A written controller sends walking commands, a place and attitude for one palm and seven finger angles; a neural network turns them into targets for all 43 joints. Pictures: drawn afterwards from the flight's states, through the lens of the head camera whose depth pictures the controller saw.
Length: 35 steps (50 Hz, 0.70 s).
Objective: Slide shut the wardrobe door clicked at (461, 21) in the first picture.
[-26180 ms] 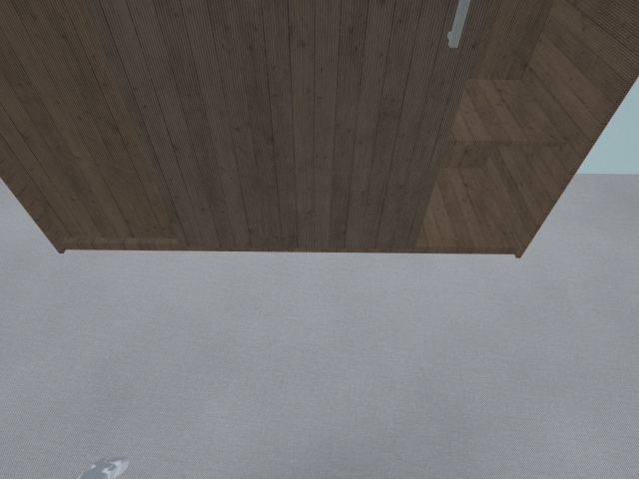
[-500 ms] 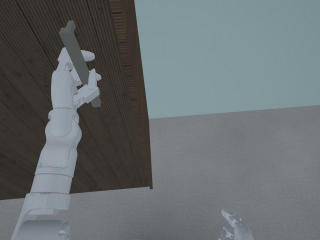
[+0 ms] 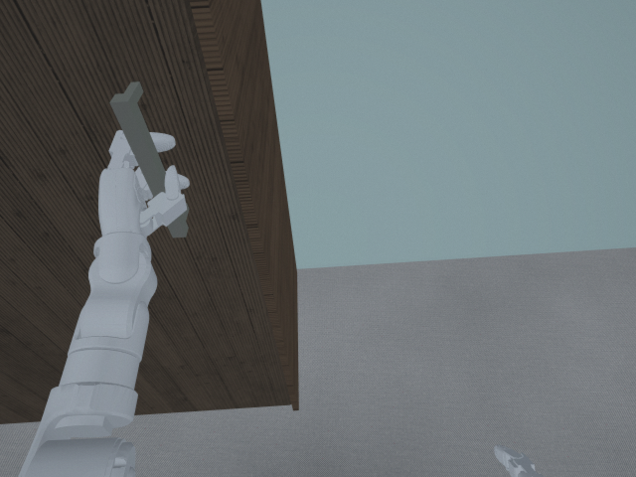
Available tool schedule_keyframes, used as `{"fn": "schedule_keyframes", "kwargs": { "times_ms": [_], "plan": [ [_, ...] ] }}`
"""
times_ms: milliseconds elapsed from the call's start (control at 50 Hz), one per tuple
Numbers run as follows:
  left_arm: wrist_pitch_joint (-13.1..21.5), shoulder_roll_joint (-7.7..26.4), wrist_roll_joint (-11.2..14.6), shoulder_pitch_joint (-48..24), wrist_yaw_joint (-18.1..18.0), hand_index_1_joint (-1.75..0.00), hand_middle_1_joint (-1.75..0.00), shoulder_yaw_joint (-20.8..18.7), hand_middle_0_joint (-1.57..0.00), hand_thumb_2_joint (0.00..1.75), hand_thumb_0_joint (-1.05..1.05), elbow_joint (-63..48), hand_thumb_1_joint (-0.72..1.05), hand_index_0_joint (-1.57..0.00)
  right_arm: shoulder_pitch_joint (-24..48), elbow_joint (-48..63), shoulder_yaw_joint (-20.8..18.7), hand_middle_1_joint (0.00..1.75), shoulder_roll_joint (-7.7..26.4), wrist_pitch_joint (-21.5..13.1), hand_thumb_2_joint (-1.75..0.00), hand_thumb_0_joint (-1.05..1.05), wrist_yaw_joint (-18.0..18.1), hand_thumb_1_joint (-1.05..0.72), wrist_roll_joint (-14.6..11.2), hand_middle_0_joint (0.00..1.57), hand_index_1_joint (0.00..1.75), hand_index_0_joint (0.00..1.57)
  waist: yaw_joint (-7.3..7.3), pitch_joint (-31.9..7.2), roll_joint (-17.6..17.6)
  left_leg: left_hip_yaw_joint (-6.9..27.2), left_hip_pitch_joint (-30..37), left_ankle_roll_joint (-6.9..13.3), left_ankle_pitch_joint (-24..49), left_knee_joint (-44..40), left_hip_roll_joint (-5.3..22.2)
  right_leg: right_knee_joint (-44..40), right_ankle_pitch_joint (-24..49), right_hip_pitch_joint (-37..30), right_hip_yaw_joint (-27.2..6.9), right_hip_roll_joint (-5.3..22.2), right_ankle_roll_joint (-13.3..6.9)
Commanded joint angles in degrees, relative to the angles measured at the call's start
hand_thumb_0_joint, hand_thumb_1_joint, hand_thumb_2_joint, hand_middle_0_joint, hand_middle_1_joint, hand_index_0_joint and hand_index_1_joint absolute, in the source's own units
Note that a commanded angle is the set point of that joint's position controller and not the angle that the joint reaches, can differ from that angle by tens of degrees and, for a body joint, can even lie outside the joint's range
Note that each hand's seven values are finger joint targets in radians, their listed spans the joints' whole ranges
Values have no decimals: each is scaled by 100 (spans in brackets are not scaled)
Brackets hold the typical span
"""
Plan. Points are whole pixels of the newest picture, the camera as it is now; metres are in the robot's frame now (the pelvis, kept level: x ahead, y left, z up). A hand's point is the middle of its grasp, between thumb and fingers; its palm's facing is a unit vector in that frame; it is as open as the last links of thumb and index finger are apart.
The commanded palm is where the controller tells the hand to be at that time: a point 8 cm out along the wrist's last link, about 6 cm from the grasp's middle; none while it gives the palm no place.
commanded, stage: stop walking and hold the door there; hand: left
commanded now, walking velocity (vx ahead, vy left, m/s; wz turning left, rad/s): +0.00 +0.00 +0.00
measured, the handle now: (159, 166) +0.43 +0.23 +0.19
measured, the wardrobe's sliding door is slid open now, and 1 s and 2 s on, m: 0.00 0.00 0.00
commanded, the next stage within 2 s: loosen the grip on the handle in 0.24 s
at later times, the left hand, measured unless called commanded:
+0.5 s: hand (160, 196) +0.38 +0.21 +0.19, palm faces +0.24 -0.97 -0.09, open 7.3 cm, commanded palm +0.35 +0.25 +0.18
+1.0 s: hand (171, 199) +0.39 +0.21 +0.17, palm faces +0.25 -0.96 -0.15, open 14.4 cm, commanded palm +0.35 +0.25 +0.18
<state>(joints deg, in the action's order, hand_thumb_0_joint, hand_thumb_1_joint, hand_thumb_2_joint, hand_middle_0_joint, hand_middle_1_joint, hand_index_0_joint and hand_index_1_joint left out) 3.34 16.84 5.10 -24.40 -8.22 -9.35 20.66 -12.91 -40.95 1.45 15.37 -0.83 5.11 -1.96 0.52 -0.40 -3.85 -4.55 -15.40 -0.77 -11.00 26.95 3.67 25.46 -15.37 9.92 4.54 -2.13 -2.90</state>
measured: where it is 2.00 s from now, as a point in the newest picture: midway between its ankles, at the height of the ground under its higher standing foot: outside the picture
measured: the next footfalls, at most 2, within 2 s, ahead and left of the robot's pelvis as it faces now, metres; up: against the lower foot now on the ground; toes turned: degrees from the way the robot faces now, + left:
none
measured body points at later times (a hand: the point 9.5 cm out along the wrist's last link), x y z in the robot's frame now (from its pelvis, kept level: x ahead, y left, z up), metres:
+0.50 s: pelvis -0.01 +0.01 +0.00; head -0.01 +0.01 +0.45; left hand +0.36 +0.26 +0.19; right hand +0.17 -0.23 -0.09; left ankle +0.03 +0.13 -0.74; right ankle -0.02 -0.08 -0.74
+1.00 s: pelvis -0.02 +0.03 -0.01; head -0.02 +0.02 +0.44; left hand +0.37 +0.26 +0.18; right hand +0.07 -0.22 -0.12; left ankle +0.03 +0.13 -0.74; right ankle -0.02 -0.08 -0.74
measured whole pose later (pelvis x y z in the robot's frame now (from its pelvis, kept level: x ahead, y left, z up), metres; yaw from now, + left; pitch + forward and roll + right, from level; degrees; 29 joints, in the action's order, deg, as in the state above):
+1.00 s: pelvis -0.02 +0.03 -0.01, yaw -2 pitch +0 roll +0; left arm 7.4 16.4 1.6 -29.1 -8.3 -10.2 25.7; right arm -17.3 -43.0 1.6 13.8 -8.0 4.4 -1.6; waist -0.9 -0.4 -1.3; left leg -3.4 -19.9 1.9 -12.1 31.7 0.3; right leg 32.2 -16.6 15.9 1.6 -0.4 -0.8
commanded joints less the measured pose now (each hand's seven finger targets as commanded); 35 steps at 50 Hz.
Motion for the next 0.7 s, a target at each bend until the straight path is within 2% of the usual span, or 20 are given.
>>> {"fn": "schedule_keyframes", "kwargs": {
  "times_ms": [0, 60, 80, 220, 240, 300, 320, 340, 360, 380, 400, 420, 440, 480, 500, 520, 540, 560, 620, 680],
  "plan": [
    [427, 859, -123, -1815, 181, -140, -140, 164, -45, 90, 0, -1367, 90, -45, 641, 854, -195, 30, 511, -248, -90, 0, 66, -90, -22, 20, 30, 20, -134, -1503, 621, 400, 959, 257, 1698, 128, 387, -319, 2730, -283, -820, 995, 251],
    [451, 677, -139, -1689, 217, -140, -140, 270, -45, 90, 0, -1508, 90, -45, 676, 934, -178, 30, 450, -211, -90, 0, 59, -90, -23, 20, 30, 20, -117, -1496, 634, 326, 1039, 268, 1858, 198, 328, -280, 3142, -285, -798, 965, 322],
    [456, 802, -144, -1644, 207, -140, -140, 142, -45, 90, 0, -1542, 90, -45, 663, 928, -186, 30, 472, -205, -90, 0, 57, -90, -19, 20, 30, 20, -108, -1520, 632, 311, 1072, 269, 1920, 191, 331, -263, 3200, -301, -778, 955, 330],
    [481, 739, -146, -1418, 200, -140, -140, 174, -45, 90, 0, -1746, 90, -45, 730, 1020, -183, 30, 448, -144, -90, 0, 53, -90, -4, 20, 30, 20, -112, -1458, 525, 336, 1213, 301, 1945, 62, 348, -326, 2633, -146, -700, 849, 355],
    [506, 921, -163, -1456, 185, -140, -140, 12, -45, 90, 0, -1795, 90, -45, 723, 1018, -191, 30, 481, -151, -90, 0, 53, -90, 8, 20, 30, 20, -105, -1534, 488, 336, 1269, 288, 2043, 53, 349, -319, 2634, -157, -665, 829, 337],
    [508, 658, -140, -1368, 210, -140, -140, 285, -45, 90, 0, -1856, 90, -45, 746, 1041, -170, 30, 466, -130, -90, 0, 55, -90, 1, 20, 30, 20, -132, -1513, 380, 420, 1281, 298, 2073, -41, 392, -311, 2302, -172, -609, 786, 325],
    [539, 4781, -822, -5823, 217, -140, -140, -2988, -45, 90, 0, -1780, 90, -45, 592, 1158, -689, 30, 760, -333, -90, 0, -158, -90, 46, 20, 30, 20, 270, -259, 2042, 58, 723, 465, 1647, 524, 296, -974, 3340, 792, -1198, 721, 660],
    [-172, 1115, -718, -3999, 616, -140, -140, -511, -45, 84, 0, 1083, 78, -45, 721, 795, -424, 30, 545, -727, -90, 0, -183, -90, 249, 20, 30, 20, -479, -1861, 1871, 77, 666, 349, 2735, -341, -395, 662, 5009, -258, -304, 263, 155],
    [-101, 1153, -277, -2986, 638, -140, -140, -1012, -45, 78, 0, -551, 66, -45, 295, 858, -543, 30, 660, -763, -90, 0, -167, -90, -94, 20, 30, 20, -171, -2517, 1187, 281, 1523, 353, 3710, 65, -227, 700, 4415, -103, -82, 251, 213],
    [-104, 698, -156, -2429, 792, -140, -140, -685, -45, 73, 0, -943, 54, -45, 280, 884, -534, 30, 639, -668, -90, 0, -195, -90, -82, 20, 30, 20, 14, -3024, 217, 445, 2127, 150, 4188, 95, -91, 576, 3315, 189, -75, 164, 212],
    [-44, 467, 1, -2327, 825, -140, -140, -600, -45, 67, 0, -1110, 42, -45, 380, 890, -533, 30, 570, -670, -90, 0, -223, -90, -64, 20, 30, 20, 149, -3111, -1361, 399, 2746, 22, 4254, 279, -93, 373, 2350, 504, -241, 256, 132],
    [20, 966, 140, -2331, 696, -140, -140, -986, -45, 61, 0, -1414, 30, -45, 379, 842, -505, 30, 582, -680, -90, 0, -221, -90, 11, 20, 30, 20, 157, -2886, -1192, 418, 2592, -8, 3241, 199, -113, 160, 1699, 484, -231, 226, 102],
    [8, 629, 81, -2307, 594, -140, -140, -574, -45, 55, 0, -1220, 17, -45, 536, 900, -412, 30, 502, -686, -90, 0, -217, -90, -2, 20, 30, 20, 76, -2273, -759, 304, 1982, 59, 2130, 95, -214, 13, 1544, 483, -221, 201, 117],
    [98, 439, -231, -2795, 326, -140, -140, -84, -45, 43, 0, -1018, -7, -45, 482, 943, -315, 30, 491, -724, -90, 0, -210, -90, -45, 20, 30, 20, -227, -1303, 105, 374, 1154, 212, 587, -96, -236, -144, 764, 948, -222, 199, 192],
    [137, 562, -418, -3080, 187, -140, -140, -69, -45, 37, 0, -757, -19, -45, 393, 891, -300, 30, 531, -718, -90, 0, -209, -90, -31, 20, 30, 20, -347, -982, 492, 455, 926, 253, 174, -145, -209, -192, 479, 1112, -226, 204, 199],
    [217, 735, -509, -3083, 82, -140, -140, -145, -45, 32, 0, -468, -31, -45, 374, 914, -295, 30, 583, -723, -90, 0, -207, -90, -33, 20, 30, 20, -342, -883, 953, 502, 660, 276, -256, -235, -205, -217, 85, 1145, -264, 201, 228],
    [331, 851, -567, -3056, 9, -138, -138, -202, -44, 26, 0, -372, -43, -44, 440, 970, -282, 30, 589, -738, -90, 0, -186, -90, -42, 20, 30, 20, -312, -829, 1188, 507, 536, 297, -629, -300, -207, -243, -290, 1164, -314, 216, 249],
    [458, 820, -598, -3236, -13, -137, -137, -79, -42, 20, 0, -345, -55, -42, 501, 1003, -253, 30, 580, -769, -90, 0, -170, -90, -33, 20, 30, 20, -299, -848, 1116, 498, 466, 304, -902, -335, -240, -246, -570, 1205, -368, 233, 255],
    [772, 811, -611, -3707, 20, -132, -132, 65, -38, 20, 0, -220, -55, -38, 435, 909, -246, 30, 562, -850, -90, 0, -149, -90, -42, 20, 30, 20, -302, -1069, 468, 562, 581, 264, -1327, -325, -253, -163, -753, 1283, -431, 226, 188],
    [869, 778, -612, -4058, 74, -127, -127, 195, -34, 20, 0, 117, -55, -34, 355, 773, -240, 30, 565, -948, -90, 0, -117, -90, -36, 20, 30, 20, -350, -1050, 102, 627, 530, 221, -1682, -252, -267, -100, -900, 1442, -406, 201, 166]
  ]
}}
